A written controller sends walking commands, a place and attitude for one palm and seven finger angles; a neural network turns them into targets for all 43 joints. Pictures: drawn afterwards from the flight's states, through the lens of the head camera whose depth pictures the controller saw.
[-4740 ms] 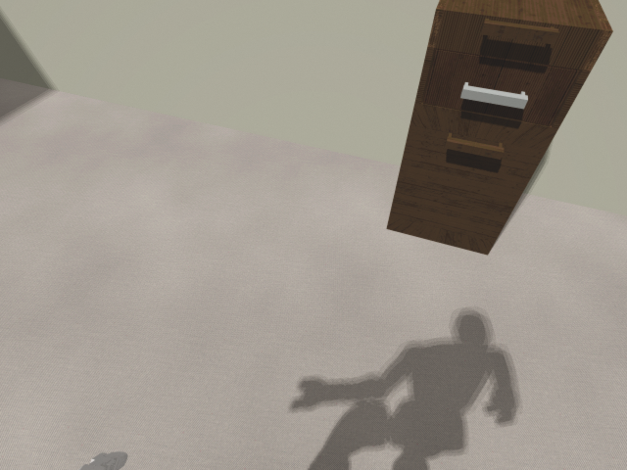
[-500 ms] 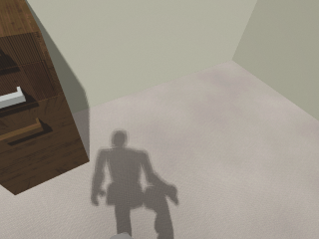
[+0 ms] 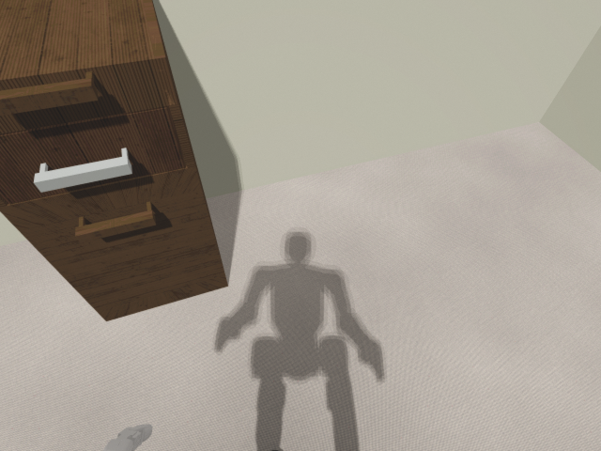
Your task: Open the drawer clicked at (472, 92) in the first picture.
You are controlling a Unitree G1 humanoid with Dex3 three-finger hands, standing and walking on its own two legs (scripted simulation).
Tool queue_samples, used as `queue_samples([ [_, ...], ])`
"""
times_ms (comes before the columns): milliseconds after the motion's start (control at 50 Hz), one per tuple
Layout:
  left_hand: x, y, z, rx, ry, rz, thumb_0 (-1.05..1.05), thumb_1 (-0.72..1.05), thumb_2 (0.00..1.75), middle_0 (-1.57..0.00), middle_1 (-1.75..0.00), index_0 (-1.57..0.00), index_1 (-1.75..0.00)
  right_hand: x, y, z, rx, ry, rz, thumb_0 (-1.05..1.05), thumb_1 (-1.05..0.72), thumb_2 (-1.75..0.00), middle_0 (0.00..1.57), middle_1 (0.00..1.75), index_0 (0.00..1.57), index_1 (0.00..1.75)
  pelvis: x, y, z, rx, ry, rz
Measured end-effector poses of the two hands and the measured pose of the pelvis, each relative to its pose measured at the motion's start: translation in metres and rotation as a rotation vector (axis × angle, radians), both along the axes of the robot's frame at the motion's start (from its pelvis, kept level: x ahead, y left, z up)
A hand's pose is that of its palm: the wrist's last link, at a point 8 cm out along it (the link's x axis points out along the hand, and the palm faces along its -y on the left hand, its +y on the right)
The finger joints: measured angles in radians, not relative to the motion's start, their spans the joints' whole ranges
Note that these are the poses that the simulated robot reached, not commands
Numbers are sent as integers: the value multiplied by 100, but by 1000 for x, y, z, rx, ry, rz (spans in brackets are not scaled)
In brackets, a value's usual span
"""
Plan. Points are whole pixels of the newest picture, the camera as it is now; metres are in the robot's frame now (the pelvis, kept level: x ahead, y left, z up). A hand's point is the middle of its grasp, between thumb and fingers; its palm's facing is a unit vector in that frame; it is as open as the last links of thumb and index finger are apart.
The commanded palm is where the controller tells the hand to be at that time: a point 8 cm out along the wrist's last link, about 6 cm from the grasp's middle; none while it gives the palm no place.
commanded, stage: turn to face it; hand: left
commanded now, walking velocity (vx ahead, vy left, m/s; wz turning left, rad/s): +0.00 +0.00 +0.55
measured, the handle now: (85, 166) +0.66 +0.47 -0.07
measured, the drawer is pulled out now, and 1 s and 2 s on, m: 0.00 0.00 0.00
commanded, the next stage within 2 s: take the last steps up to it in 0.38 s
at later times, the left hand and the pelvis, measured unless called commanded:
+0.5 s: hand out of the picture -0.06 +0.15 -0.16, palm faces +0.31 -0.91 -0.26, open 7.3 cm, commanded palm none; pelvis -0.02 -0.04 +0.00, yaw +16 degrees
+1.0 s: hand out of the picture +0.05 +0.20 -0.17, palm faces +0.34 -0.92 -0.22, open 7.3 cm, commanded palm none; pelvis +0.05 +0.00 -0.01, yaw +20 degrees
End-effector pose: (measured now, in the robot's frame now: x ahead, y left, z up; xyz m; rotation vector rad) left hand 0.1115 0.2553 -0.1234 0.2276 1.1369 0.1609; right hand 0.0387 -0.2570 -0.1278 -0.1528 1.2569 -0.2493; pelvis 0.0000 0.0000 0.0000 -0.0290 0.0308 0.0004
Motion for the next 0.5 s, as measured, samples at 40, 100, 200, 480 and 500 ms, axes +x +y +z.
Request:
queue_samples([
  [40, -5, -10, 4, 7, -22, 18, 1, 91, 90, -20, -30, -20, -30, 2, -12, -5, 7, 2, 20, 0, -90, -90, 20, 30, 21, 30, -4, -10, -2, 10, -2, 26],
  [100, -23, -25, 7, 31, -49, 49, 1, 91, 90, -20, -30, -20, -30, 8, -30, -18, 27, -3, 47, 0, -90, -90, 20, 30, 21, 30, -8, -28, -8, 38, -2, 56],
  [200, -68, -42, 19, 48, 5, 132, 1, 91, 90, -20, -30, -21, -30, 25, -46, -16, 45, 0, 122, 0, -91, -90, 20, 30, 20, 30, -11, -43, 1, 57, -23, 125],
  [480, -185, -63, 3, -24, 180, 355, 1, 91, 90, -20, -30, -21, -30, 90, -7, -14, 50, 14, 370, 0, -91, -90, 19, 30, 20, 30, -17, -41, 3, 79, -12, 274],
  [500, -196, -62, -1, -33, 200, 373, 1, 91, 90, -20, -30, -21, -30, 98, 2, -12, 47, -2, 390, 0, -91, -90, 19, 30, 20, 30, -19, -37, 2, 74, -11, 280],
])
